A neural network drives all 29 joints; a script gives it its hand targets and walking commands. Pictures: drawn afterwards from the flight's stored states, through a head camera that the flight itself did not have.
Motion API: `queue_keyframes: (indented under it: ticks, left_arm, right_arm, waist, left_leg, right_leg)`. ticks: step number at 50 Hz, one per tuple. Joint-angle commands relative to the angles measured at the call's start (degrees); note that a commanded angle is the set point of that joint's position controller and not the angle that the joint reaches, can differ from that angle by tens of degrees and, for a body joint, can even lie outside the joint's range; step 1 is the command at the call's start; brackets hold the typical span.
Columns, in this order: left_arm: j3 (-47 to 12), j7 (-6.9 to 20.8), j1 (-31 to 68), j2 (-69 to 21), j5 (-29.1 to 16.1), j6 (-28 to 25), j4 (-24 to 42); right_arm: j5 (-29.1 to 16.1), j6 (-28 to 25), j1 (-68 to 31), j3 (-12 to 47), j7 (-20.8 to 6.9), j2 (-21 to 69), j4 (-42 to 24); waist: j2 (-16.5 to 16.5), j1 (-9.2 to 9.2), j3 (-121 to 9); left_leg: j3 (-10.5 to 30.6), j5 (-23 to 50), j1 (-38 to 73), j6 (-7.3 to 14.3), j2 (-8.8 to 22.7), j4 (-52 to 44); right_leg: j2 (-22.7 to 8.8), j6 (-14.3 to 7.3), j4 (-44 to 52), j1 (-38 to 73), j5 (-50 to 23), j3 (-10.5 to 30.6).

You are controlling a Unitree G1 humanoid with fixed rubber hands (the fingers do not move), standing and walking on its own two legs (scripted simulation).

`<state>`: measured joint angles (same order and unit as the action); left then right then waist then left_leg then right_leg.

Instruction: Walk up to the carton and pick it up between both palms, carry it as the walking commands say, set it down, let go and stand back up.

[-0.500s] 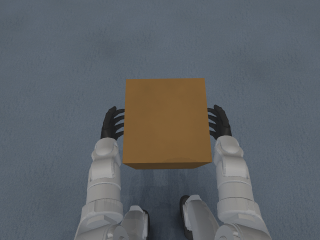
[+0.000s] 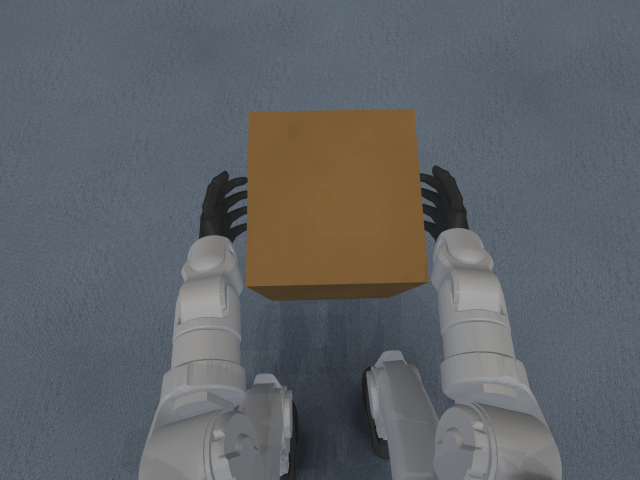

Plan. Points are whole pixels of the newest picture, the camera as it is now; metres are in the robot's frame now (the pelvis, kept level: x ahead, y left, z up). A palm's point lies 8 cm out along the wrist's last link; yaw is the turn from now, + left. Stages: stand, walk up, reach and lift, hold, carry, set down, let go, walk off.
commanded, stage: set down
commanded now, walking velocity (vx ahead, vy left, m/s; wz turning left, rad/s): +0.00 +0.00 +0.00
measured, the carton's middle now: (330, 221) +0.46 -0.04 -0.14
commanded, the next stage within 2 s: none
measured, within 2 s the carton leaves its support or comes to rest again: neither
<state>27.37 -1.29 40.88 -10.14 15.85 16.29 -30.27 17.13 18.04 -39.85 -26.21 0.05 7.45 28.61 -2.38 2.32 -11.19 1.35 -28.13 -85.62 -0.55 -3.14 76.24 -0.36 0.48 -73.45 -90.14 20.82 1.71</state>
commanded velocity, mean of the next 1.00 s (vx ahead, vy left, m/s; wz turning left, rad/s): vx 0.00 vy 0.00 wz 0.00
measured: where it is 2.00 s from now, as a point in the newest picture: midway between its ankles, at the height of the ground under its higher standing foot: (333, 444)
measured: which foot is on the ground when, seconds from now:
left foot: down 0.00-1.00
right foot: down 0.00-1.00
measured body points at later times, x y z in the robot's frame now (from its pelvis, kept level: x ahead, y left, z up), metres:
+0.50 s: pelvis -0.01 +0.00 -0.07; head +0.24 -0.02 +0.30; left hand +0.46 +0.10 -0.15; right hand +0.44 -0.19 -0.16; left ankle +0.05 +0.12 -0.59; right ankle +0.10 -0.12 -0.59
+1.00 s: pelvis -0.03 +0.00 -0.14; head +0.26 -0.04 +0.19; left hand +0.48 +0.10 -0.24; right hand +0.47 -0.19 -0.25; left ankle +0.05 +0.12 -0.59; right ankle +0.10 -0.12 -0.59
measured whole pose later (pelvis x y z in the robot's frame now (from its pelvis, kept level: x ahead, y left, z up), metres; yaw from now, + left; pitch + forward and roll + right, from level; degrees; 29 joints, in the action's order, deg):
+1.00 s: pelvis -0.03 +0.00 -0.14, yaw +2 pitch +46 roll +3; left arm 28.1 -5.3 62.2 -2.8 11.7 16.3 -39.3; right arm 13.4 18.3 -61.9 -25.7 1.9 -2.2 39.5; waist -2.7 2.7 -6.1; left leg 0.6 -33.1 -117.7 -2.1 -4.3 104.6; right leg 0.1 0.3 -101.3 -123.2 24.2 2.5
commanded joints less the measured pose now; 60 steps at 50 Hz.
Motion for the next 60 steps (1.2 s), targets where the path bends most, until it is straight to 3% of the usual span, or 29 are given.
queue_keyframes:
  ticks: [1,25,44,60]
  left_arm:
    - [-33.4,12.5,30.5,-53.9,-6.9,-0.3,-7.3]
    - [-32.2,8.6,41.6,-49.4,-9.4,-1.7,-9.2]
    - [-28.2,8.9,53.4,-46.2,-10.3,-0.5,-12.2]
    - [-28.6,8.9,60.4,-43.9,-12.1,-0.5,-12.4]
  right_arm:
    - [-7.5,-0.6,-30.1,33.5,-13.0,52.5,6.8]
    - [-9.9,-1.6,-40.4,31.6,-10.8,47.6,10.0]
    - [-10.4,-0.7,-52.4,28.4,-10.7,44.1,12.9]
    - [-12.3,-0.8,-59.4,28.7,-11.8,40.8,13.1]
  waist:
    - [1.8,1.43,-43.6]
    - [1.6,2.06,-50.3]
    - [2.8,2.09,-52.1]
    - [2.7,2.7,-53.3]
  left_leg:
    - [-0.4,10.0,10.0,-0.3,-7.7,-7.7]
    - [-3.1,9.0,-2.0,-1.8,-9.1,6.4]
    - [-5.5,3.7,-13.7,-1.8,-9.3,15.6]
    - [-6.3,3.9,-18.6,-1.4,-9.1,22.5]
  right_leg:
    - [8.2,0.5,2.5,34.3,-12.0,-1.4]
    - [8.9,1.3,-10.9,20.9,-11.8,-3.5]
    - [8.4,1.1,-19.1,14.5,-8.6,-4.1]
    - [7.6,0.9,-26.2,10.2,-9.7,-4.7]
